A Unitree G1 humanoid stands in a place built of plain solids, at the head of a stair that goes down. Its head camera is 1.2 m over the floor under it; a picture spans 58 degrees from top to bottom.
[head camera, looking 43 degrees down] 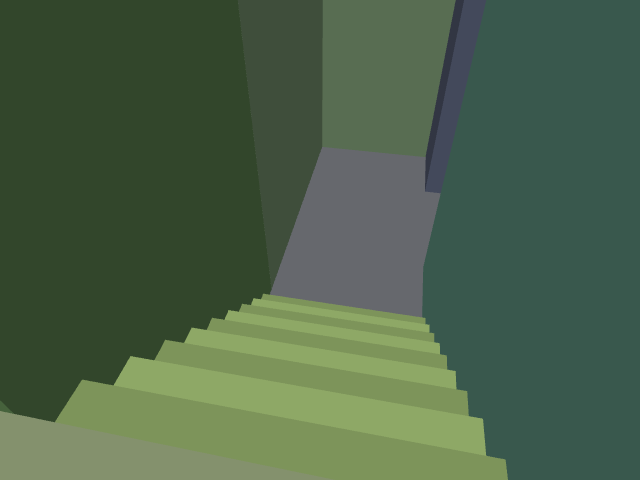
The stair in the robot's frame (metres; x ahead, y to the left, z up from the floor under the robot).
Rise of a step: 0.20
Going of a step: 0.22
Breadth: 1.43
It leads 11 degrees to the right of straight ahead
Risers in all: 10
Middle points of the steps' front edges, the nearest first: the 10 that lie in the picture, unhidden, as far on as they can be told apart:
0.43 0.17 0.00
0.65 0.13 -0.20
0.87 0.09 -0.40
1.08 0.05 -0.60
1.30 0.01 -0.80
1.51 -0.03 -1.00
1.73 -0.07 -1.20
1.95 -0.11 -1.40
2.16 -0.15 -1.60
2.38 -0.20 -1.80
